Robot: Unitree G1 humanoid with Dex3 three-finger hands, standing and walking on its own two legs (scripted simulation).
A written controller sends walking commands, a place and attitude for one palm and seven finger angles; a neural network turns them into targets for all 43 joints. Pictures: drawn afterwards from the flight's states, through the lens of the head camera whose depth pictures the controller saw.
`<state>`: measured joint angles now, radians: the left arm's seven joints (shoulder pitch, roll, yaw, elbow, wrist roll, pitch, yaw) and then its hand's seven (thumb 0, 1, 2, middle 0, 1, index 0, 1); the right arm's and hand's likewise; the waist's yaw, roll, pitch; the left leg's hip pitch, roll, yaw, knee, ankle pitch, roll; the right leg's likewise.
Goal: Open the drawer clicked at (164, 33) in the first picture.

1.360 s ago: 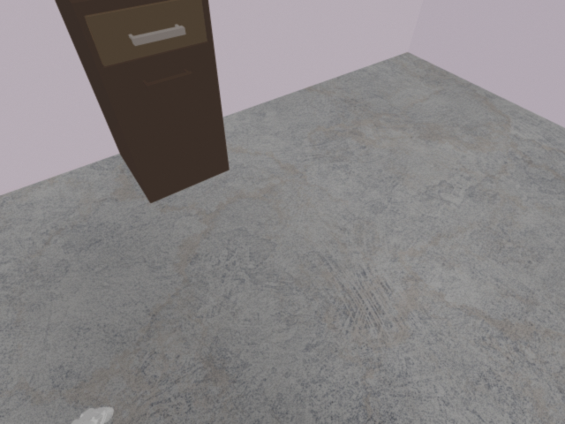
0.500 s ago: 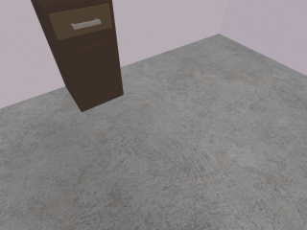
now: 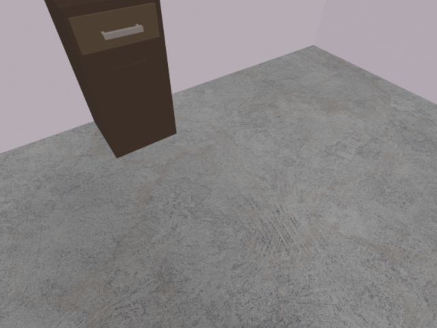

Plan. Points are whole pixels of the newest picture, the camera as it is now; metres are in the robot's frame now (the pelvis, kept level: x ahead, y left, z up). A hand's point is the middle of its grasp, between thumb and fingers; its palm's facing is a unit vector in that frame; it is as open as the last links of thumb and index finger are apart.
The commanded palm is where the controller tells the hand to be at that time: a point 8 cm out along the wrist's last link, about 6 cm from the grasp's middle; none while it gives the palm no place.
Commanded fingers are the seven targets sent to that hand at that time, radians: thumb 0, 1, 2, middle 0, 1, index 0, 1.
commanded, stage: look at it before walking up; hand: left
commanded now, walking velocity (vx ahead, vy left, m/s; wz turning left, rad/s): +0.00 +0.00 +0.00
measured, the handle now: (122, 30) +1.30 +0.53 -0.02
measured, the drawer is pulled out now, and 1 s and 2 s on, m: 0.00 0.00 0.00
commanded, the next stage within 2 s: walk to a spot facing it in 0.28 s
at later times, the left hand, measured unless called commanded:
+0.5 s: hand out of the picture +0.08 +0.23 -0.16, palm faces -0.02 -0.95 -0.31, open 7.4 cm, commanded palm none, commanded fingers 0.00 0.90 0.90 -0.20 -0.30 -0.20 -0.30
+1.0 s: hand (162, 304) +0.21 +0.14 -0.19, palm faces -0.06 -0.98 -0.21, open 7.4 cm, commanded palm none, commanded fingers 0.00 0.90 0.90 -0.20 -0.30 -0.20 -0.30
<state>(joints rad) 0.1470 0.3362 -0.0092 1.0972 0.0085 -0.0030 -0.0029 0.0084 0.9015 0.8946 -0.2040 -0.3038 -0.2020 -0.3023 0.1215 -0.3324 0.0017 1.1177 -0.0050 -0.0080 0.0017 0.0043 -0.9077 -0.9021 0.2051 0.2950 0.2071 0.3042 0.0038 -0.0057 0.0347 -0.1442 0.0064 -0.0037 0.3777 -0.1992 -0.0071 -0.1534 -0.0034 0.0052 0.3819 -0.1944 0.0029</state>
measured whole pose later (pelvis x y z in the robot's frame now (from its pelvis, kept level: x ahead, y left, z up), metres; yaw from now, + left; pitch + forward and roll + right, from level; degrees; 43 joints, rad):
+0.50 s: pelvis +0.01 +0.00 +0.00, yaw -1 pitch -2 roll +0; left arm 0.16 0.32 -0.01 1.09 0.01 0.01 0.00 0.01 0.90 0.89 -0.20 -0.30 -0.20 -0.30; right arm 0.13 -0.31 0.01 1.11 -0.02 0.00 0.00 0.00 -0.91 -0.90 0.20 0.29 0.21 0.30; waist 0.01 0.00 0.01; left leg -0.14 0.02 0.01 0.41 -0.24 -0.02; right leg -0.15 0.01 0.02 0.41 -0.23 0.00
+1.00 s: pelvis +0.16 -0.04 -0.03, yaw -7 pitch -1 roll +0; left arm 0.29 0.18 0.05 1.04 0.01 -0.08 0.00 0.01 0.91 0.89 -0.20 -0.30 -0.20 -0.30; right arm 0.41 -0.15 -0.02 1.20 -0.01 -0.01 0.00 0.01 -0.91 -0.90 0.20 0.29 0.21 0.30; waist 0.01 0.00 0.06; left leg -0.30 0.09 0.07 1.17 -0.47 0.00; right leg -0.25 0.01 -0.11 0.68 -0.41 -0.06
